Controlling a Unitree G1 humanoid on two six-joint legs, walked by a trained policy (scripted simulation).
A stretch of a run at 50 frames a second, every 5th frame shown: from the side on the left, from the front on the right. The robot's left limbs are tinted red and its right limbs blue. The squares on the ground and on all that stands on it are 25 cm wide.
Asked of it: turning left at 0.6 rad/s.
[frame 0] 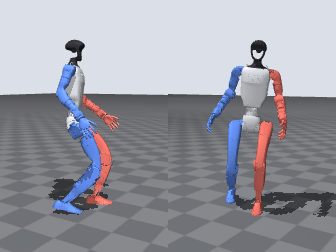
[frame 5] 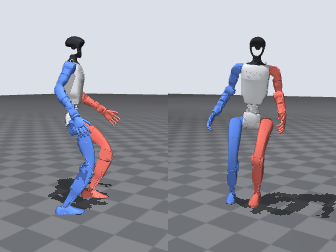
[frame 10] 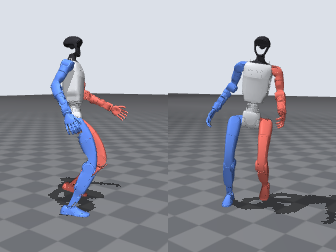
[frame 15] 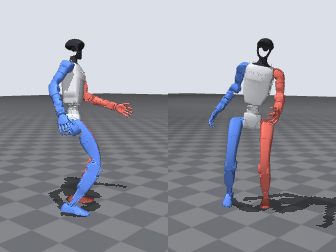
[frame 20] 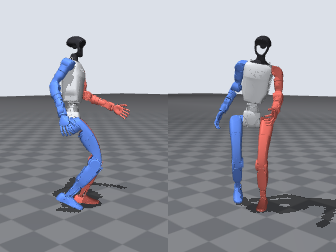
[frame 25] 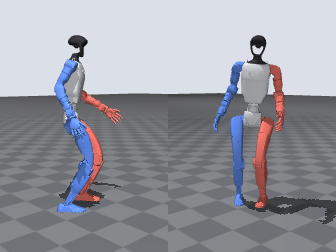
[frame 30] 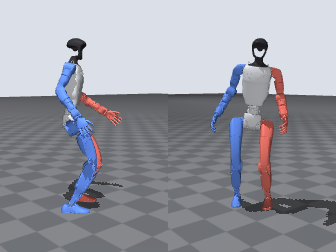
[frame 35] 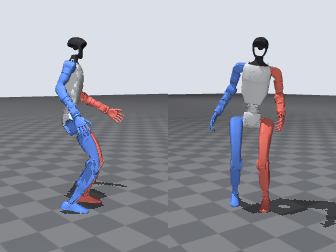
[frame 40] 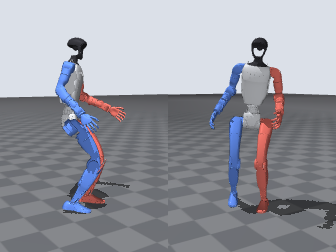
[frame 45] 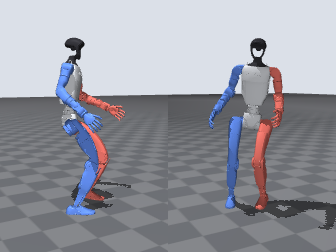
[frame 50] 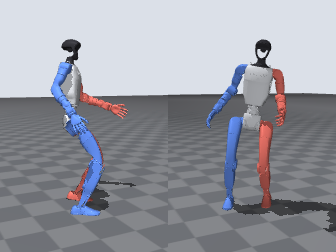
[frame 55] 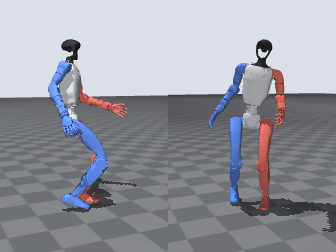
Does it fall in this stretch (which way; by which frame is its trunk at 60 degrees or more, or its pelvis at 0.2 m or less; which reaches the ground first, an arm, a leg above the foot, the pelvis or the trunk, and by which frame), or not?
no
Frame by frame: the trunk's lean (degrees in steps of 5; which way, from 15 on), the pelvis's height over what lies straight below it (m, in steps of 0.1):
0: 5, 0.7
5: 5, 0.7
10: 10, 0.7
15: 10, 0.7
20: 10, 0.7
25: 5, 0.7
30: 10, 0.7
35: 10, 0.7
40: 10, 0.7
45: 5, 0.7
50: 10, 0.7
55: 10, 0.7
